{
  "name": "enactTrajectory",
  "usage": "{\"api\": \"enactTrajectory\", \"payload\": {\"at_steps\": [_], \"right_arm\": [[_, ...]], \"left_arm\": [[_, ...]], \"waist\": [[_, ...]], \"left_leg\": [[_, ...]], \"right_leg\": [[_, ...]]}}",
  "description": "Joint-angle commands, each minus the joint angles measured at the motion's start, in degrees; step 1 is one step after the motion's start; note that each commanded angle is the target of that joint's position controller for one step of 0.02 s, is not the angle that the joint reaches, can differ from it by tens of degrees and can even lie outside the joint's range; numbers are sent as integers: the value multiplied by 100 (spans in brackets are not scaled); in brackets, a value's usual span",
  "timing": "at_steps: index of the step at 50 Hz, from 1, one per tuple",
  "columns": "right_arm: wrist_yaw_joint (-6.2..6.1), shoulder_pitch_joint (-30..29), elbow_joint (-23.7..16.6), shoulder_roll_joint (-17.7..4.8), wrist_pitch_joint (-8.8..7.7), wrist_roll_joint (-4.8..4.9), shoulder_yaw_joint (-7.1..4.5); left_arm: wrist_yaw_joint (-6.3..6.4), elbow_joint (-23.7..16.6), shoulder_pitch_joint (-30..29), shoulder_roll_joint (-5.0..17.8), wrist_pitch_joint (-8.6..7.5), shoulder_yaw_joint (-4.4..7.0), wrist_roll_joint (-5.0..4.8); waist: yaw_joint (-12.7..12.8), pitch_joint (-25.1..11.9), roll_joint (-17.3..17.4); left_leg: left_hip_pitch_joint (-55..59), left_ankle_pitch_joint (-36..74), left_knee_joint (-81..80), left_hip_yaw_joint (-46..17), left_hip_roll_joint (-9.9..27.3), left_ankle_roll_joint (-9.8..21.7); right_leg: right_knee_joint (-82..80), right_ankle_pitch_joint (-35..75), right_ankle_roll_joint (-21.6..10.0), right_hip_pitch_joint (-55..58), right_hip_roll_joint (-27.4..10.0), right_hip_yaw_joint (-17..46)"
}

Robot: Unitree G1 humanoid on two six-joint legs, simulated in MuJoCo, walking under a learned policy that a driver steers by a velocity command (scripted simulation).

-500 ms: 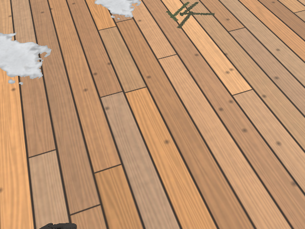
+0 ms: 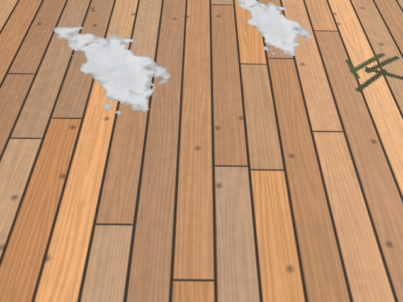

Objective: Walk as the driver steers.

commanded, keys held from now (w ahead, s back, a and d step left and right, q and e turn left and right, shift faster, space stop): w+q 0.38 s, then w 0.62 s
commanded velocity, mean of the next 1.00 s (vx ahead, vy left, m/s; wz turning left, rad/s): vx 0.50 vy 0.00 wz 0.34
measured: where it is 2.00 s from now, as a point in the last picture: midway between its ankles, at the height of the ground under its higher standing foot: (157, 193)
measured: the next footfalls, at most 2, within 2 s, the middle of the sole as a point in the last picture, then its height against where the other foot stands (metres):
left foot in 0.04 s outside the picture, level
right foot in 0.54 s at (229, 283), level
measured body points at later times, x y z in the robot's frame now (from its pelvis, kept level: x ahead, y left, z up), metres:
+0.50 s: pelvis +0.30 +0.02 +0.01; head +0.32 +0.05 +0.46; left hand +0.46 +0.31 -0.07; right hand +0.40 -0.25 -0.10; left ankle +0.16 +0.09 -0.73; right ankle +0.49 -0.06 -0.71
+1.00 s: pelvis +0.56 +0.10 +0.01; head +0.59 +0.12 +0.46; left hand +0.44 +0.36 -0.12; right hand +0.86 -0.02 -0.06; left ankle +0.66 +0.28 -0.70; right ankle +0.49 -0.05 -0.73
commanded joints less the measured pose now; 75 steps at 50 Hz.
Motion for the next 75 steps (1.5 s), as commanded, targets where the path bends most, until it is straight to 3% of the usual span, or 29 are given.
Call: {"api": "enactTrajectory", "payload": {"at_steps": [1, 2, 3, 4, 6, 7, 9, 13, 18, 23, 26, 27, 28, 29, 30, 32, 36, 48, 52, 53, 54, 55, 56, 58, 60, 63, 67, 73, 75], "right_arm": [[26, 740, -315, -877, -38, 49, -339], [-62, 1686, -81, -1240, -20, 53, -542], [-196, 2118, 48, -1798, 33, 47, -679], [-156, 1928, -161, -1957, -63, -7, -634], [-137, 1704, -171, -1201, -187, -29, -428], [-134, 1261, -260, -1032, -224, -7, -378], [-175, 839, -427, -776, -237, -68, -278], [-335, 1128, -417, -1104, -250, -31, -354], [-426, 1533, -363, -1120, -155, 0, -356], [-463, 1896, -186, -980, -109, -8, -308], [-469, 1760, -215, -975, -69, -45, -294], [-437, 1655, -308, -808, -82, -89, -214], [-430, 2226, -361, -533, -131, -65, -120], [-424, 2634, -284, -486, -183, 40, -61], [-410, 2163, -330, -983, -215, 103, -156], [-387, 1166, -581, -994, -246, -8, -159], [-359, 1301, -559, -638, -205, -63, -132], [-161, -617, -1163, -510, -323, -7, 11], [-173, 751, -806, -1036, -357, -67, -241], [-238, 1835, -605, -1447, -339, -142, -369], [-231, 2160, -478, -1908, -290, -147, -458], [-223, 2248, -475, -1360, -265, -77, -320], [-231, 1838, -512, -1167, -272, -69, -234], [-207, 1164, -584, -910, -280, -137, -146], [-184, 875, -588, -782, -331, -186, -108], [-217, 823, -424, -940, -403, -171, -146], [-318, 1005, -212, -1053, -309, -170, -156], [-376, 1138, 140, -1106, -139, -64, -138], [-397, 1397, 218, -922, -132, -134, -77]], "left_arm": [[76, -350, -268, 1244, 92, 272, -61], [83, -410, -348, 1222, 91, 249, -66], [48, -600, -143, 651, 10, 91, 132], [-50, -860, 67, 277, -247, -68, 57], [-171, -1090, -908, 772, -551, 34, -249], [-122, -1002, -890, 737, -571, 47, -133], [-91, -958, -736, 854, -426, 145, 31], [-53, -1197, -1135, 596, -241, 96, 139], [-144, -1533, -2125, 404, -291, -6, 61], [-300, -1678, -2316, 636, -419, 22, 21], [-294, -1479, -1483, 884, -498, 136, 59], [-270, -1343, -705, 1096, -518, 210, 145], [-252, -1209, 182, 1542, -494, 338, 213], [-318, -927, 596, 1416, -418, 343, 58], [-326, -1006, 343, 976, -392, 207, -79], [-306, -1121, -350, 695, -291, 85, 40], [-298, -1035, -463, 600, -325, 16, 63], [-191, -528, 489, 1066, -90, 101, -106], [-135, -524, 311, 1125, 18, 96, -104], [-121, -693, 239, 875, -5, -20, 23], [-157, -795, 914, 205, -131, -227, 35], [-195, -714, 651, 729, -238, -113, -74], [-225, -900, 131, 1013, -298, -28, -189], [-199, -984, -304, 915, -285, -20, -67], [-193, -932, -114, 745, -154, -20, -30], [-136, -966, -140, 518, -13, -66, 63], [-185, -1090, -805, 343, -21, -160, 84], [-273, -1207, -1131, 653, -56, -63, 131], [-216, -1049, -695, 1019, -80, 54, 205]], "waist": [[-831, -498, -653], [-1318, -970, -435], [-1108, -1361, 790], [-694, -2186, 1281], [-901, -1195, 354], [-594, -779, -167], [-251, -539, -47], [-266, -314, 28], [-676, -175, 365], [-770, -164, 498], [-297, -444, 664], [74, -1123, 495], [111, -2056, -565], [79, -2320, -1919], [185, -1476, -1159], [37, -295, -335], [-308, -246, -644], [197, 91, -554], [-655, -756, -534], [-1085, -1601, -41], [-772, -2297, 1499], [-987, -2279, 1146], [-934, -1390, 839], [-603, -593, 279], [-272, -412, 417], [-69, -327, 280], [-306, -421, 314], [-292, -550, 343], [-211, -851, -71]], "left_leg": [[1281, -620, -92, 456, -597, 395], [2825, -292, -541, 178, -688, 631], [4497, -323, -654, -1921, 536, 1124], [5719, -1150, -1680, -5148, 1605, 2188], [4909, -821, -2028, -3829, 1292, 1596], [4002, -298, -2043, -3164, 1011, 1369], [2933, 523, -2245, -2534, 703, 1221], [2283, 1240, -2436, -1999, 452, 1186], [2041, 480, -2301, -1765, 91, 749], [2945, 295, -1744, -2312, 542, 660], [3246, 1789, -908, -2314, 446, 476], [2825, 1851, 178, -2067, 163, 316], [1129, 416, 2117, -1499, -540, -103], [-262, -2782, 3472, -1295, -937, -323], [-912, -2638, 3945, -1552, -595, -280], [-904, -1797, 3589, -1111, -128, -255], [-232, -1306, 2533, -837, 272, -334], [47, 406, -588, -408, -14, -376], [2265, 120, -1049, -153, -322, 78], [3993, 402, -781, -1151, 619, 466], [5840, -543, -1251, -3714, 1903, 1375], [5758, -1327, -1723, -4358, 1901, 1368], [5044, -1228, -1855, -3558, 1691, 1131], [3564, -299, -2176, -2502, 1247, 943], [2773, 633, -2488, -1994, 1039, 915], [2272, 2757, -2480, -1164, 934, 959], [2144, 3042, -2376, -446, 566, 668], [2887, 2308, -1585, -769, 789, 412], [2695, 1639, -726, -582, 269, 0]], "right_leg": [[1803, 6855, -639, -114, -1561, 245], [3204, 6041, -413, -930, -1306, 176], [5171, 2057, -127, -2903, -687, 223], [6628, -1228, 24, -4613, 406, 1551], [6368, -365, -268, -5437, -202, 2166], [5817, 50, -267, -5093, -464, 2142], [5166, 440, -152, -4341, -692, 2150], [3947, 1159, 198, -4293, -587, 1935], [1886, 2812, 228, -3810, -129, 1840], [1235, 2643, -27, -3742, -90, 1969], [901, 2130, -418, -2723, 78, 1722], [1153, 2309, -741, -1408, -379, 2107], [1243, 1961, -1518, 758, -1523, 3902], [407, 628, -2019, 1506, -2269, 5958], [169, -427, -1781, 977, -2135, 5811], [-116, 266, -1483, -645, -1660, 4393], [-510, 1731, -1441, -1532, -1201, 3317], [-393, 2660, -1167, -831, -1303, 2353], [1350, 4630, -812, -873, -1039, 1975], [3000, 3483, -587, -1967, -736, 1716], [5011, -194, -229, -4256, 247, 1573], [5735, -1058, -267, -4972, 72, 2257], [5864, -619, -327, -5346, -208, 2193], [5285, 212, -275, -4982, -603, 1997], [4926, 500, -181, -4359, -735, 2013], [4217, 788, 56, -4072, -654, 1875], [2548, 2321, 45, -3457, -406, 1672], [1363, 2422, -260, -2979, -179, 1792], [933, 4748, -520, -1832, -446, 2008]]}}
Velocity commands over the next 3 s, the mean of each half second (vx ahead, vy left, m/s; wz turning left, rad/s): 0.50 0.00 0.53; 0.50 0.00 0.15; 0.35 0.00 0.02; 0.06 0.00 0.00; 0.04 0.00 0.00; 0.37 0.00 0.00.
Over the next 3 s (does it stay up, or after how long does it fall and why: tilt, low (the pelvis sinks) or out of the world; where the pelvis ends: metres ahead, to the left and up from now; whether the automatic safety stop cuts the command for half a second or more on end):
stays up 1.04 0.28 0.01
